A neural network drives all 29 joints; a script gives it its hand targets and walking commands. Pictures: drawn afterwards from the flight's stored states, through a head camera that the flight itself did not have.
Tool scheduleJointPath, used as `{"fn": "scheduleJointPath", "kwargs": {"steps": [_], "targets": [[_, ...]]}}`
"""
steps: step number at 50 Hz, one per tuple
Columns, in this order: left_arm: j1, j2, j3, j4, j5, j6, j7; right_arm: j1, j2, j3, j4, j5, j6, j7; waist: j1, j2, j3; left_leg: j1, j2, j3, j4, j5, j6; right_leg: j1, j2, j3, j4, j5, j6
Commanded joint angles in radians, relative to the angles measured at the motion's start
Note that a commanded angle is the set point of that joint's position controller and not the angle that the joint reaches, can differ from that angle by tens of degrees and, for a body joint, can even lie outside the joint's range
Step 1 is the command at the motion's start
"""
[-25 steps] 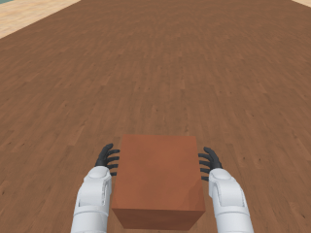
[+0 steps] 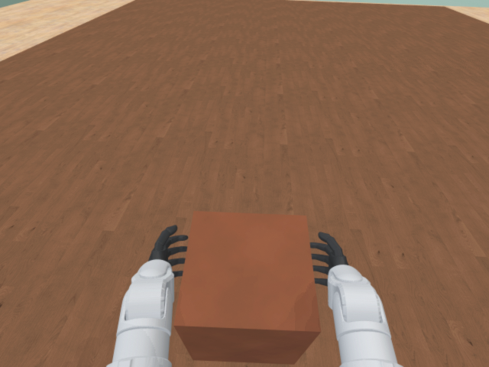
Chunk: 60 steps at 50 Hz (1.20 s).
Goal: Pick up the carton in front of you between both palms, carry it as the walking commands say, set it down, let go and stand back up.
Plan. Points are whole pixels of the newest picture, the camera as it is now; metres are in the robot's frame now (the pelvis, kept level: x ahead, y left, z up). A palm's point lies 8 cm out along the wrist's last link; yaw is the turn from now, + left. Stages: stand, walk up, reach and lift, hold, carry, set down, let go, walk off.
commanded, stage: hold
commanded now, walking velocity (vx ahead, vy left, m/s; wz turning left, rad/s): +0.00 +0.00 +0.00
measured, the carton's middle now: (246, 291) +0.31 +0.00 -0.06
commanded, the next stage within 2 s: set down in 0.16 s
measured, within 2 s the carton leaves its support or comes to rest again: neither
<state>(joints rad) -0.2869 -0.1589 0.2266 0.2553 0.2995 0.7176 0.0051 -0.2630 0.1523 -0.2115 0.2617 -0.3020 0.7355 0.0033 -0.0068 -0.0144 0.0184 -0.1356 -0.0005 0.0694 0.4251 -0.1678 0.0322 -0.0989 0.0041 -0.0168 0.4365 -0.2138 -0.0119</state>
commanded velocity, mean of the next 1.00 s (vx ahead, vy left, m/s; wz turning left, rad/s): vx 0.00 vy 0.00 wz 0.00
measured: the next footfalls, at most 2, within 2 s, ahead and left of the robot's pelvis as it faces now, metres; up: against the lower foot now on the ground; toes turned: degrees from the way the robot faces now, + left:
none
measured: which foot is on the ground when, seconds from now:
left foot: down 0.00-1.00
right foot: down 0.00-1.00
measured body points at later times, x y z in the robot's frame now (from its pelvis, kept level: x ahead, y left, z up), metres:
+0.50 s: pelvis +0.00 +0.00 -0.01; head +0.00 +0.00 +0.44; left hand +0.35 +0.14 +0.02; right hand +0.34 -0.16 +0.01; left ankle +0.05 +0.10 -0.74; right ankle +0.03 -0.11 -0.74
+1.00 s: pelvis -0.03 +0.00 -0.12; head +0.18 +0.01 +0.28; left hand +0.41 +0.13 -0.18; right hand +0.38 -0.17 -0.19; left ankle +0.05 +0.11 -0.74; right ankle +0.03 -0.12 -0.74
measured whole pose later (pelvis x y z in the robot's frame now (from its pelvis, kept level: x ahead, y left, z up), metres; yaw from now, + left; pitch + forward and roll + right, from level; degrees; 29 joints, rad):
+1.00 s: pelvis -0.03 +0.00 -0.12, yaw +1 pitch +35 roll -1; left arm -0.68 -0.16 0.41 0.53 0.25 0.19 0.10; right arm -0.61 0.14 -0.43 0.51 -0.20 0.21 -0.09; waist -0.05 0.01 -0.15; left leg -1.39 -0.08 -0.07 1.14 -0.35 0.00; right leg -1.35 0.09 0.06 1.16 -0.42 0.01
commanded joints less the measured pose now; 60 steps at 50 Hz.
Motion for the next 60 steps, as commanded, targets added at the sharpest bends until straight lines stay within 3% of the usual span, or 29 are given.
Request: {"fn": "scheduleJointPath", "kwargs": {"steps": [1, 3, 5, 6, 7, 10, 12, 14, 17, 20, 21, 24, 28, 35, 38, 39, 40, 41, 43, 45, 46, 48, 49, 50, 52, 55, 56, 59, 60], "targets": [[-0.419, -0.986, -0.509, -0.002, -0.262, -0.028, -0.258, -0.563, 0.924, 0.512, -0.089, 0.268, -0.065, 0.258, 0.000, -0.006, -0.208, 0.141, -0.038, -0.178, -0.057, 0.042, 0.004, -0.062, 0.066, 0.122, -0.089, 0.009, -0.035], [-0.430, -0.981, -0.487, 0.039, -0.246, -0.017, -0.266, -0.568, 0.921, 0.495, -0.081, 0.271, -0.064, 0.257, 0.014, 0.003, -0.207, 0.152, -0.048, -0.159, -0.043, 0.014, -0.009, -0.057, 0.058, 0.126, -0.102, -0.021, -0.038], [-0.474, -0.973, -0.491, 0.067, -0.255, -0.022, -0.273, -0.544, 0.906, 0.463, -0.018, 0.246, -0.062, 0.253, -0.038, 0.030, -0.167, 0.183, -0.055, -0.164, -0.038, -0.004, -0.010, -0.141, 0.054, 0.135, -0.120, -0.068, -0.042], [-0.479, -0.989, -0.474, 0.046, -0.245, -0.026, -0.274, -0.585, 0.923, 0.483, -0.036, 0.248, -0.064, 0.258, 0.031, 0.035, -0.195, 0.153, -0.047, -0.166, -0.049, -0.056, -0.011, -0.068, 0.058, 0.117, -0.103, -0.075, -0.038], [-0.480, -0.978, -0.474, 0.079, -0.248, -0.021, -0.274, -0.570, 0.911, 0.457, -0.011, 0.248, -0.062, 0.257, -0.018, 0.025, -0.201, 0.154, -0.040, -0.170, -0.060, -0.017, -0.012, -0.064, 0.038, 0.130, -0.120, -0.042, -0.044], [-0.491, -0.979, -0.486, 0.053, -0.241, -0.022, -0.270, -0.608, 0.964, 0.472, 0.001, 0.265, -0.061, 0.267, 0.037, 0.008, -0.192, 0.137, -0.049, -0.163, -0.044, -0.014, -0.009, -0.073, 0.052, 0.126, -0.108, -0.064, -0.033], [-0.541, -0.978, -0.456, 0.093, -0.241, -0.027, -0.264, -0.604, 0.938, 0.415, 0.045, 0.223, -0.060, 0.260, -0.029, 0.021, -0.162, 0.199, -0.028, -0.192, -0.046, -0.035, -0.010, -0.159, 0.059, 0.124, -0.091, -0.085, -0.042], [-0.525, -0.978, -0.423, 0.109, -0.201, -0.032, -0.270, -0.660, 0.935, 0.393, 0.082, 0.209, -0.074, 0.269, 0.037, 0.033, -0.157, 0.121, -0.052, -0.158, -0.054, -0.051, -0.007, -0.115, 0.053, 0.125, -0.105, -0.097, -0.029], [-0.669, -0.955, -0.335, 0.174, -0.180, -0.083, -0.264, -0.695, 0.941, 0.301, 0.183, 0.137, -0.103, 0.259, -0.042, -0.005, -0.142, 0.095, -0.047, -0.179, -0.008, -0.074, -0.005, -0.158, 0.054, 0.127, -0.070, -0.090, -0.040], [-0.654, -0.880, -0.197, 0.322, -0.087, -0.129, -0.263, -0.724, 0.860, 0.169, 0.298, 0.068, -0.138, 0.237, -0.014, -0.008, -0.076, 0.001, -0.048, -0.173, 0.001, -0.111, 0.009, -0.170, 0.050, 0.112, -0.049, -0.112, -0.036], [-0.763, -0.871, -0.171, 0.358, -0.080, -0.146, -0.254, -0.765, 0.835, 0.111, 0.299, 0.031, -0.174, 0.227, -0.080, 0.019, -0.107, 0.046, -0.059, -0.168, 0.032, -0.149, -0.002, -0.231, 0.055, 0.103, -0.020, -0.145, -0.036], [-0.705, -0.802, -0.060, 0.388, -0.005, -0.237, -0.214, -0.833, 0.774, 0.077, 0.335, 0.024, -0.247, 0.211, 0.007, 0.024, -0.107, -0.044, -0.060, -0.172, 0.077, -0.109, 0.006, -0.269, 0.070, 0.087, 0.045, -0.114, -0.031], [-0.681, -0.691, 0.005, 0.443, 0.055, -0.354, -0.189, -0.764, 0.698, 0.001, 0.348, -0.033, -0.361, 0.175, -0.017, 0.013, -0.182, -0.191, -0.083, -0.162, 0.182, 0.028, 0.005, -0.346, 0.077, 0.100, 0.126, 0.027, -0.014], [-0.735, -0.799, -0.157, 0.447, -0.008, -0.541, -0.161, -0.773, 0.699, 0.150, 0.338, 0.019, -0.568, 0.189, -0.080, 0.050, -0.539, -0.319, -0.114, -0.173, 0.390, 0.195, -0.017, -0.579, 0.114, 0.076, 0.340, 0.143, 0.000], [-0.718, -0.854, -0.294, 0.420, -0.050, -0.599, -0.154, -0.831, 0.745, 0.279, 0.292, 0.088, -0.623, 0.201, -0.032, 0.035, -0.823, -0.335, -0.110, -0.169, 0.474, 0.427, -0.023, -0.655, 0.126, 0.072, 0.440, 0.337, 0.021], [-0.752, -0.880, -0.368, 0.364, -0.108, -0.611, -0.149, -0.782, 0.773, 0.327, 0.290, 0.109, -0.635, 0.196, -0.105, 0.025, -0.921, -0.301, -0.118, -0.182, 0.530, 0.483, -0.022, -0.697, 0.129, 0.079, 0.465, 0.370, 0.035], [-0.799, -0.823, -0.391, 0.330, -0.092, -0.624, -0.144, -0.904, 0.778, 0.385, 0.212, 0.171, -0.648, 0.188, -0.023, 0.063, -0.982, -0.376, -0.115, -0.173, 0.556, 0.483, -0.020, -0.731, 0.124, 0.095, 0.512, 0.411, 0.023], [-0.755, -0.898, -0.455, 0.328, -0.140, -0.614, -0.138, -0.856, 0.779, 0.439, 0.175, 0.172, -0.651, 0.181, -0.095, 0.038, -1.175, -0.296, -0.126, -0.176, 0.616, 0.586, -0.023, -0.705, 0.128, 0.078, 0.531, 0.453, 0.040], [-0.763, -0.876, -0.438, 0.338, -0.136, -0.599, -0.140, -0.875, 0.789, 0.482, 0.183, 0.224, -0.629, 0.179, -0.004, 0.029, -1.154, -0.464, -0.127, -0.145, 0.631, 0.478, -0.036, -0.754, 0.117, 0.093, 0.547, 0.435, 0.046], [-0.804, -0.851, -0.497, 0.273, -0.165, -0.577, -0.150, -0.858, 0.823, 0.484, 0.182, 0.222, -0.596, 0.175, -0.073, 0.014, -1.193, -0.515, -0.144, -0.143, 0.658, 0.331, -0.042, -0.763, 0.133, 0.060, 0.605, 0.321, 0.055], [-0.827, -0.854, -0.432, 0.334, -0.115, -0.552, -0.161, -0.870, 0.829, 0.448, 0.211, 0.198, -0.581, 0.175, -0.031, 0.036, -1.081, -0.594, -0.150, -0.111, 0.660, 0.210, -0.040, -0.843, 0.137, 0.072, 0.583, 0.194, 0.053], [-0.884, -0.840, -0.416, 0.370, -0.123, -0.517, -0.183, -0.943, 0.806, 0.430, 0.233, 0.195, -0.551, 0.189, -0.052, 0.039, -0.993, -0.719, -0.150, -0.107, 0.675, 0.056, -0.038, -0.910, 0.139, 0.048, 0.620, 0.074, 0.046], [-0.857, -0.863, -0.407, 0.389, -0.112, -0.505, -0.187, -0.956, 0.787, 0.402, 0.212, 0.177, -0.547, 0.196, -0.069, 0.049, -0.980, -0.769, -0.151, -0.117, 0.688, 0.031, -0.036, -0.954, 0.143, 0.024, 0.641, 0.040, 0.050], [-0.877, -0.849, -0.389, 0.414, -0.101, -0.496, -0.188, -0.991, 0.825, 0.366, 0.308, 0.178, -0.519, 0.209, -0.009, 0.051, -0.931, -0.796, -0.145, -0.098, 0.673, 0.013, -0.042, -0.999, 0.138, 0.033, 0.645, 0.014, 0.050], [-0.900, -0.895, -0.333, 0.512, -0.096, -0.469, -0.187, -1.017, 0.756, 0.320, 0.312, 0.164, -0.510, 0.218, -0.102, 0.077, -0.902, -0.842, -0.146, -0.107, 0.725, -0.035, -0.043, -1.044, 0.138, 0.039, 0.659, -0.022, 0.029], [-0.925, -0.874, -0.219, 0.586, -0.052, -0.453, -0.173, -1.080, 0.735, 0.241, 0.345, 0.117, -0.493, 0.237, -0.099, 0.050, -0.856, -0.856, -0.141, -0.133, 0.757, -0.092, -0.027, -1.213, 0.144, 0.010, 0.715, -0.101, 0.041], [-0.981, -0.851, -0.244, 0.550, -0.052, -0.460, -0.170, -1.105, 0.746, 0.216, 0.374, 0.134, -0.491, 0.246, -0.057, 0.126, -0.907, -0.901, -0.148, -0.102, 0.763, -0.052, -0.051, -1.202, 0.143, 0.019, 0.737, -0.066, 0.026], [-1.021, -0.903, -0.271, 0.533, -0.097, -0.475, -0.159, -1.103, 0.760, 0.230, 0.374, 0.115, -0.496, 0.240, -0.122, 0.050, -0.994, -0.943, -0.164, -0.110, 0.823, -0.024, -0.048, -1.206, 0.150, -0.005, 0.799, 0.010, 0.031], [-1.010, -0.866, -0.250, 0.565, -0.083, -0.470, -0.159, -1.118, 0.736, 0.233, 0.312, 0.150, -0.512, 0.237, -0.097, 0.103, -1.015, -0.958, -0.162, -0.103, 0.853, 0.011, -0.057, -1.233, 0.148, 0.002, 0.824, 0.018, 0.034]]}}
